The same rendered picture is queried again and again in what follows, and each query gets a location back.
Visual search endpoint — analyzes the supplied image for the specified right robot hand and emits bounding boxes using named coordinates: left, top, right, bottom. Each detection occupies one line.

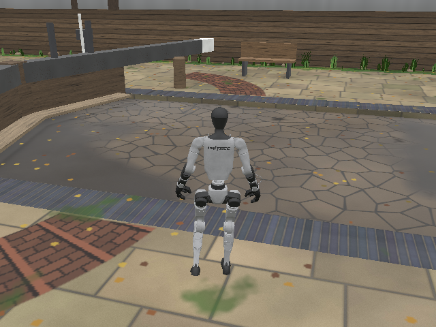
left=245, top=189, right=261, bottom=203

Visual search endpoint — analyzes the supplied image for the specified left robot forearm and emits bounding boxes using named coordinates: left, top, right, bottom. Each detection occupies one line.
left=177, top=163, right=191, bottom=188

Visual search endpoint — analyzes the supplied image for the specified left robot upper arm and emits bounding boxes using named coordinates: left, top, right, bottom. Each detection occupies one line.
left=185, top=136, right=205, bottom=174

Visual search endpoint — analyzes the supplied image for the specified right robot forearm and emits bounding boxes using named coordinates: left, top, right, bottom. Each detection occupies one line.
left=245, top=164, right=259, bottom=191

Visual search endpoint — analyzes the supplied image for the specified left robot foot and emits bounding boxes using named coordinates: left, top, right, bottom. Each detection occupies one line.
left=190, top=265, right=200, bottom=276

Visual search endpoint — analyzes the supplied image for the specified humanoid robot torso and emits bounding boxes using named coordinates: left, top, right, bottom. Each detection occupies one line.
left=203, top=134, right=235, bottom=204

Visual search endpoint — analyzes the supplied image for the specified left robot hand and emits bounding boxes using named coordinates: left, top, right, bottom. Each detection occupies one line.
left=175, top=186, right=191, bottom=200

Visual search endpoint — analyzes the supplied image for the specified right robot upper arm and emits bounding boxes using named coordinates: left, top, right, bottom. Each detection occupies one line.
left=233, top=137, right=253, bottom=175

